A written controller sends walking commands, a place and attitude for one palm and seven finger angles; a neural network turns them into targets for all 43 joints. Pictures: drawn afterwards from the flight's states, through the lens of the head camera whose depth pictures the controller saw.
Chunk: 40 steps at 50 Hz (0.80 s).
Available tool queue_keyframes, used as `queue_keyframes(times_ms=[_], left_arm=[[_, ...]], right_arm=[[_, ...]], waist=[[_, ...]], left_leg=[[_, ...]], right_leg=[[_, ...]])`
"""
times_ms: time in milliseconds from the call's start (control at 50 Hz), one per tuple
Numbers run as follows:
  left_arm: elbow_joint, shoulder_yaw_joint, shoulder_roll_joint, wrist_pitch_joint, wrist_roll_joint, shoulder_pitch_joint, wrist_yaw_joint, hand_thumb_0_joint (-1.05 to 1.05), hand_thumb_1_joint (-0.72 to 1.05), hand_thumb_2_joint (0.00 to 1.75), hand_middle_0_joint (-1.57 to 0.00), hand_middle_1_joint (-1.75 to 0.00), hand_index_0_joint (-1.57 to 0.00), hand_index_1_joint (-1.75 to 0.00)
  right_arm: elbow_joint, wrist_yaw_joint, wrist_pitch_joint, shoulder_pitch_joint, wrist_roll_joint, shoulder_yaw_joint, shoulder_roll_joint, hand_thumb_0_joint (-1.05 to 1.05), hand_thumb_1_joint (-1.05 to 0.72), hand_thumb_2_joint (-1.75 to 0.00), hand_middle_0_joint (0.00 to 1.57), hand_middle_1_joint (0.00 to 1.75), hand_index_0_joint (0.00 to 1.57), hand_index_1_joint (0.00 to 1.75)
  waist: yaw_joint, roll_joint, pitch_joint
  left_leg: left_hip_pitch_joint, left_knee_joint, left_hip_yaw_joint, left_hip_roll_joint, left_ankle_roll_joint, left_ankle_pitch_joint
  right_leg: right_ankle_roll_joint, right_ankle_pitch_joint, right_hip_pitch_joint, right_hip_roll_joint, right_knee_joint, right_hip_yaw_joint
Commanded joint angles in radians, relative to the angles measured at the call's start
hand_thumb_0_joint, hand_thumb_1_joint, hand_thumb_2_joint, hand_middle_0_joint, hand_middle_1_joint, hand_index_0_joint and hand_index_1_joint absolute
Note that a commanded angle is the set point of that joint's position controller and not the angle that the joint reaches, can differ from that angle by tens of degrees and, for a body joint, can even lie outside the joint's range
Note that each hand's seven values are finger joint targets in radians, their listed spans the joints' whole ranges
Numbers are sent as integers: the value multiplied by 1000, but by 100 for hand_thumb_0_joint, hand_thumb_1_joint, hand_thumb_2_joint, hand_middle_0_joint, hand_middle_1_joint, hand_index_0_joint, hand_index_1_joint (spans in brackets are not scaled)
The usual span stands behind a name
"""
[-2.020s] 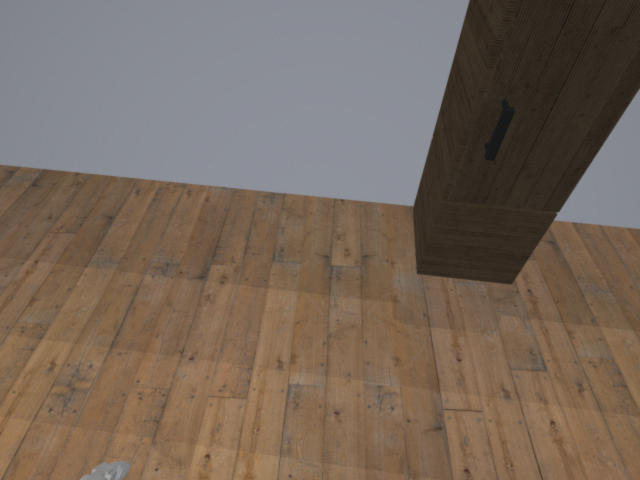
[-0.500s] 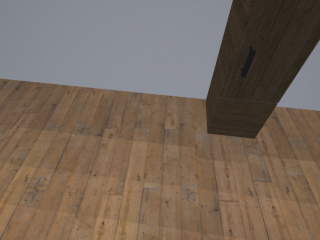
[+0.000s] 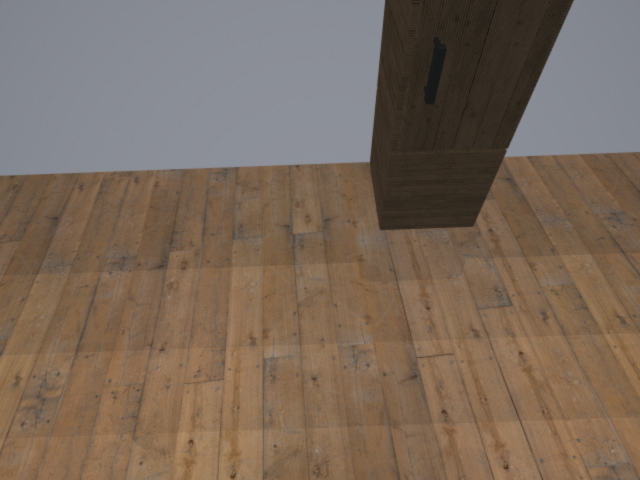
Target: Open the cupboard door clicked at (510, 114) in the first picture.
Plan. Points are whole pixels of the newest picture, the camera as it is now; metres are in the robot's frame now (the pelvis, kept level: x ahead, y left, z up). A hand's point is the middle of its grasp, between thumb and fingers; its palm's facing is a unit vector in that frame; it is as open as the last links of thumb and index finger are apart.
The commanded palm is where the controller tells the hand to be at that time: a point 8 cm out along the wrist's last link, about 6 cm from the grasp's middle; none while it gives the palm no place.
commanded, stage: walk to a spot facing it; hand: left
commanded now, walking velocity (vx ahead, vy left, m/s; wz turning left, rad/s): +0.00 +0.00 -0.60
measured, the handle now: (432, 71) +1.05 -0.19 -0.05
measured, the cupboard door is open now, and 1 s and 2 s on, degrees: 0 0 0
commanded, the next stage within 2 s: none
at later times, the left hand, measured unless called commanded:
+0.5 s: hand out of the picture +0.08 +0.20 -0.14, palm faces -0.15 -0.95 -0.27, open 7.3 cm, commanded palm none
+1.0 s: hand (192, 459) +0.16 +0.21 -0.15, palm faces -0.51 -0.84 -0.20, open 7.3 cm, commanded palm none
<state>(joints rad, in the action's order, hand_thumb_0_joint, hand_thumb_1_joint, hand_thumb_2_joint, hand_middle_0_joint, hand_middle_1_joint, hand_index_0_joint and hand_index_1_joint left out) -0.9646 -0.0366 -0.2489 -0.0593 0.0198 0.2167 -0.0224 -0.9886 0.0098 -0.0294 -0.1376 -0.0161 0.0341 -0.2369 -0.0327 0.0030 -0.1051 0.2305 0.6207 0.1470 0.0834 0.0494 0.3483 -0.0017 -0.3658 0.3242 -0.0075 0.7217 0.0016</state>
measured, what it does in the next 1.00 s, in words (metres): steps on the spot, turning right: left foot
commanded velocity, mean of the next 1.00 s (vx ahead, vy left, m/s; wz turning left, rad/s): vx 0.00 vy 0.00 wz -0.60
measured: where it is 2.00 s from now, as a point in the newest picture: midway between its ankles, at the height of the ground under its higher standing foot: outside the picture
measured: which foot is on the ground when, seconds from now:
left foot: down 0.00-0.00, up 0.02-0.62, down 0.64-1.00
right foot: down 0.00-0.64, up 0.66-1.00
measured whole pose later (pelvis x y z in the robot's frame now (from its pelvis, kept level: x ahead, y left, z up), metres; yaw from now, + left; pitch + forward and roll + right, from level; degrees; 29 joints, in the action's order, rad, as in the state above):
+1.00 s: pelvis -0.02 +0.07 +0.02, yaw -34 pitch +0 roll -2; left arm -0.92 -0.09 -0.27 -0.09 0.03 0.19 -0.04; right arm -0.92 0.02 0.00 -0.26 -0.02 0.04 -0.19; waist 0.01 0.03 -0.07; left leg 0.19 0.49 0.20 0.10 -0.02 0.30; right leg 0.08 -0.41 0.43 0.05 0.95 0.01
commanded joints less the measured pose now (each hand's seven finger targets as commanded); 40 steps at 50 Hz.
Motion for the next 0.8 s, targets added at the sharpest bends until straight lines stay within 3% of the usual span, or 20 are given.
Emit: queue_keyframes(times_ms=[0,20,40,80,120,200,260,420,500,560,580,600,620,640,660,680,700,720,740,780], left_arm=[[55,-70,-282,45,7,164,34,0,90,90,-20,-30,-20,-30],[65,-70,-251,41,1,140,43,0,90,90,-20,-30,-20,-30],[80,-68,-219,43,0,93,43,0,90,90,-20,-30,-20,-30],[101,-58,-176,47,-6,39,42,0,90,90,-20,-30,-20,-30],[95,-58,-162,56,-9,69,40,0,90,90,-20,-30,-20,-30],[85,-66,-152,55,-9,109,42,0,90,90,-20,-30,-20,-30],[82,-70,-147,52,-6,118,42,0,90,90,-20,-30,-20,-30],[88,-76,-169,43,4,113,41,0,90,90,-20,-30,-20,-30],[116,-81,-193,33,9,56,40,0,90,90,-20,-30,-20,-30],[132,-80,-193,27,5,6,37,0,90,90,-20,-30,-20,-30],[143,-78,-188,26,1,-20,36,0,90,90,-20,-30,-20,-30],[158,-72,-139,24,-5,-17,31,0,90,90,-20,-30,-20,-30],[169,-65,-91,24,-9,2,18,0,90,90,-20,-30,-20,-30],[169,-78,-132,24,6,-25,18,0,90,90,-20,-30,-20,-30],[160,-89,-147,22,13,10,13,0,90,90,-20,-30,-20,-30],[129,-99,-153,15,20,32,6,0,90,90,-20,-30,-20,-30],[119,-97,-138,9,19,47,-3,0,90,90,-20,-30,-20,-30],[118,-91,-121,5,16,59,-10,0,90,90,-20,-30,-20,-30],[121,-84,-110,3,14,41,-13,0,90,90,-20,-30,-20,-30],[132,-77,-90,1,8,7,-17,0,90,90,-20,-30,-20,-30]], right_arm=[[154,14,2,76,7,39,-101,0,-90,-90,20,30,20,30],[139,18,-3,60,9,45,-122,0,-90,-90,20,30,20,30],[131,14,-2,74,7,48,-120,0,-90,-90,20,30,20,30],[109,11,0,50,4,51,-122,0,-90,-90,20,30,20,30],[96,12,0,26,3,50,-103,0,-90,-90,20,30,20,30],[101,20,-7,32,2,50,-96,0,-90,-90,20,30,20,30],[114,23,-6,47,2,50,-95,0,-90,-90,20,30,20,30],[157,26,5,93,6,43,-94,0,-90,-90,20,30,20,30],[170,26,10,58,16,43,-90,0,-90,-90,20,30,20,30],[158,29,21,-25,22,44,-91,0,-90,-90,20,30,20,30],[144,34,30,-85,22,45,-102,0,-90,-90,20,30,20,30],[140,40,41,-121,17,53,-154,0,-90,-90,20,30,20,30],[161,37,39,-90,5,70,-238,0,-90,-90,20,30,20,30],[183,34,31,-52,4,67,-244,0,-90,-90,20,30,20,30],[207,32,32,16,1,49,-196,0,-90,-90,20,30,20,30],[211,34,36,64,-4,40,-148,0,-90,-90,20,30,20,30],[216,34,39,74,-5,34,-140,0,-90,-90,20,30,20,30],[215,32,41,71,-6,33,-134,0,-90,-90,20,30,20,30],[208,32,42,42,-6,34,-130,0,-90,-90,20,30,20,30],[188,31,42,-22,-5,37,-125,0,-90,-90,20,30,20,30]], waist=[[-51,333,117],[-32,226,124],[-23,222,82],[9,108,81],[11,76,156],[-3,79,185],[-7,91,181],[-24,115,180],[-6,130,171],[30,141,192],[65,120,212],[81,-22,232],[65,-304,197],[60,-225,127],[13,-150,108],[-14,-141,87],[-21,-138,83],[-27,-138,87],[-11,-148,80],[17,-154,78]], left_leg=[[337,476,-102,-58,7,263],[320,529,-190,-32,-7,202],[337,544,-199,-17,-9,143],[326,551,-195,-5,4,28],[327,523,-186,-16,16,-9],[359,507,-197,-28,31,-31],[368,477,-206,-29,35,-22],[288,288,-204,-54,24,51],[162,142,-202,-77,0,71],[-15,-85,-186,-100,-18,-14],[-147,-196,-189,-82,-29,-84],[-285,-309,-316,51,-66,-53],[-306,-401,-571,304,-132,-61],[-121,-403,-597,401,-202,-104],[-19,-404,-546,363,-223,-133],[16,-382,-429,281,-200,-188],[39,-365,-325,222,-182,-206],[18,-352,-255,185,-173,-239],[-7,-337,-221,166,-171,-256],[-73,-322,-197,171,-180,-283]], right_leg=[[-142,588,-159,381,-433,-587],[-174,455,-154,351,-442,-523],[-157,356,-99,303,-456,-507],[-133,390,-112,236,-418,-423],[-121,480,-200,200,-386,-374],[-96,478,-263,178,-386,-388],[-106,465,-276,178,-387,-416],[-183,495,-242,169,-373,-515],[-179,433,-134,159,-379,-559],[-123,400,-43,109,-343,-549],[-84,334,37,70,-297,-513],[-36,168,185,-31,-179,-408],[21,-162,353,-147,67,-211],[54,-191,325,-79,279,-135],[71,-128,278,-48,395,-136],[77,-70,257,-43,484,-121],[77,-27,243,-32,548,-98],[81,2,255,-24,573,-78],[86,11,262,-15,564,-59],[90,21,297,5,509,-41]])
